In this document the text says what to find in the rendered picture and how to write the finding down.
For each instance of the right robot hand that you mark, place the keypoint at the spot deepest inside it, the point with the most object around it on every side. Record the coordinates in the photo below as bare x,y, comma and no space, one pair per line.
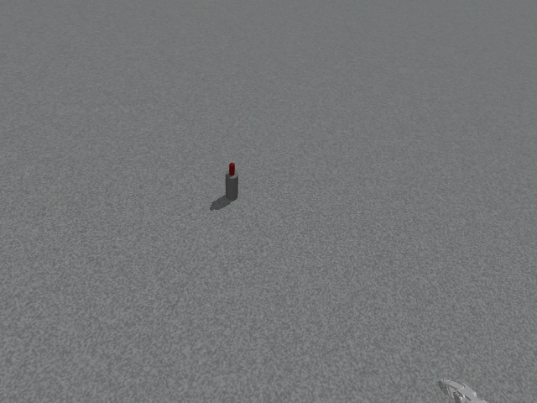
459,393

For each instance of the bottle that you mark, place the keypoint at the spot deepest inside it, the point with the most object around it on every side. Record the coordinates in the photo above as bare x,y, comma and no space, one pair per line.
231,183

